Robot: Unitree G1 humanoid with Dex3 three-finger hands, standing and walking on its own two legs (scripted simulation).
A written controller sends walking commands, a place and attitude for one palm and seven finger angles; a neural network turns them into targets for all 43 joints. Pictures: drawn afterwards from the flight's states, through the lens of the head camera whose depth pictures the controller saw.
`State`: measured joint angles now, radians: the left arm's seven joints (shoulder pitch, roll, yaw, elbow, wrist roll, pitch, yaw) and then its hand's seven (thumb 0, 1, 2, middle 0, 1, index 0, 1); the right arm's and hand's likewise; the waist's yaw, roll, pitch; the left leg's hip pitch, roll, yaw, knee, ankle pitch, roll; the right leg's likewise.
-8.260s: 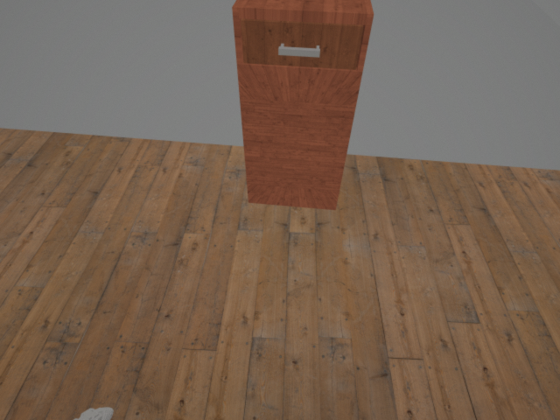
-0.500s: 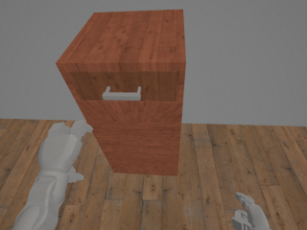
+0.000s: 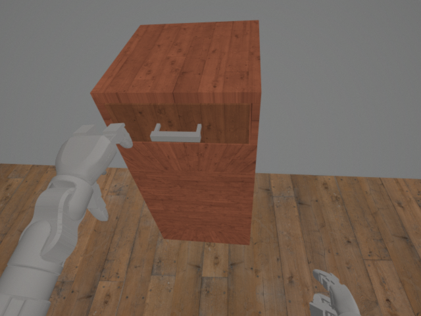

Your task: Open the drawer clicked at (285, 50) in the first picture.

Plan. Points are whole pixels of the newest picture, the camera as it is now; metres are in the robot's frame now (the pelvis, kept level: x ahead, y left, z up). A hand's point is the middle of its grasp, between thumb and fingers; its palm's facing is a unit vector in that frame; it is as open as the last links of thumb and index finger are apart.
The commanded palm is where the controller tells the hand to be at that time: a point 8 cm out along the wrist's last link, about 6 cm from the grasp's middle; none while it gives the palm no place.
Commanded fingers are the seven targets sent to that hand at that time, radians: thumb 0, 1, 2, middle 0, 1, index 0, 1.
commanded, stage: raise the hand with hooked fingers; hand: left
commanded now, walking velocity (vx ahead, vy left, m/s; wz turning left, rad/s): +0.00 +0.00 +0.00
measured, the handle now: (177, 131) +0.56 +0.18 +0.01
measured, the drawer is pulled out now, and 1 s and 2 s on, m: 0.00 0.00 0.00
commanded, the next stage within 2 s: move the hooked fingers above the handle in 0.28 s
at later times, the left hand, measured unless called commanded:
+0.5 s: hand (110, 181) +0.31 +0.23 +0.11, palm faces +0.02 -0.06 -1.00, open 13.8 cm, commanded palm +0.29 +0.23 +0.17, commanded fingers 0.00 -0.50 0.30 -0.30 -1.20 -0.30 -1.20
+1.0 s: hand (137, 159) +0.39 +0.21 +0.09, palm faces -0.01 -0.05 -1.00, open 13.8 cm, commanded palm +0.37 +0.22 +0.15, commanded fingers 0.00 -0.50 0.30 -0.30 -1.20 -0.30 -1.20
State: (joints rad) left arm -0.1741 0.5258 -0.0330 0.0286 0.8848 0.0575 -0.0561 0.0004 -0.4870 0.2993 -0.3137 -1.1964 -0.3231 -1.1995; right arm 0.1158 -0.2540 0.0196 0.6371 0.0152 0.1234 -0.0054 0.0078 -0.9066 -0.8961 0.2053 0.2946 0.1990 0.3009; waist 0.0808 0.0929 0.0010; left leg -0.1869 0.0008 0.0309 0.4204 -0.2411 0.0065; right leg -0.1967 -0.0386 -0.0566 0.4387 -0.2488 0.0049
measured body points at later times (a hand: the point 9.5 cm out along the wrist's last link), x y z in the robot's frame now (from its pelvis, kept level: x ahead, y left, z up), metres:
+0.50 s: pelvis -0.01 -0.01 +0.00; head +0.00 -0.05 +0.45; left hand +0.30 +0.23 +0.16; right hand +0.19 -0.22 -0.11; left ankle -0.01 +0.12 -0.74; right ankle -0.01 -0.12 -0.74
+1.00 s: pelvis +0.00 +0.00 +0.00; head +0.03 -0.04 +0.44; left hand +0.38 +0.21 +0.14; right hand +0.13 -0.26 -0.14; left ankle -0.01 +0.12 -0.74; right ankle -0.01 -0.12 -0.74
